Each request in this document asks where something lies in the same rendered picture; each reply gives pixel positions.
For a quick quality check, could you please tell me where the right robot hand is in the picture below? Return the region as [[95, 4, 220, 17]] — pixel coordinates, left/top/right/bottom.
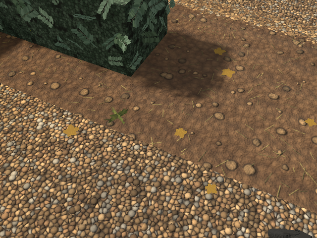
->
[[267, 228, 312, 238]]

